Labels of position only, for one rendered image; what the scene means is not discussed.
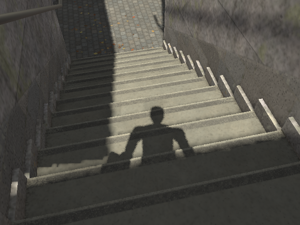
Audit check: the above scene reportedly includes stairs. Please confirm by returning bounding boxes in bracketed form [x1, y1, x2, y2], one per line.
[24, 47, 300, 219]

